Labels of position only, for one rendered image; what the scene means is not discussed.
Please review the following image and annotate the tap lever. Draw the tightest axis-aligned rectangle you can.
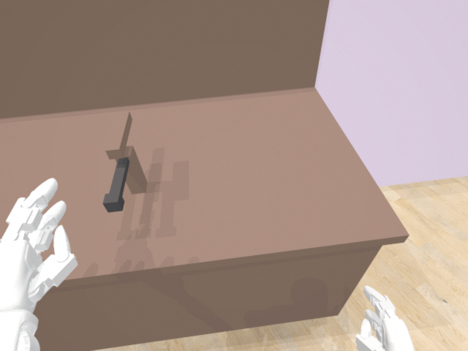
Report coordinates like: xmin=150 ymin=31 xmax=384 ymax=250
xmin=103 ymin=157 xmax=129 ymax=213

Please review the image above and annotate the counter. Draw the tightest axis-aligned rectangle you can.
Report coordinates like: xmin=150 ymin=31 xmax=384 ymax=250
xmin=0 ymin=0 xmax=409 ymax=351

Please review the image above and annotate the robot left hand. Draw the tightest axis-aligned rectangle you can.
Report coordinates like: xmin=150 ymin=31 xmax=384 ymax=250
xmin=0 ymin=178 xmax=78 ymax=314

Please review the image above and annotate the robot left forearm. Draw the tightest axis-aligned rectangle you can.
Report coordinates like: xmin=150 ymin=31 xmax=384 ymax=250
xmin=0 ymin=309 xmax=40 ymax=351

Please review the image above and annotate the robot right hand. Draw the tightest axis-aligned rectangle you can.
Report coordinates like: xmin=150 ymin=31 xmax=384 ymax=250
xmin=356 ymin=285 xmax=415 ymax=351

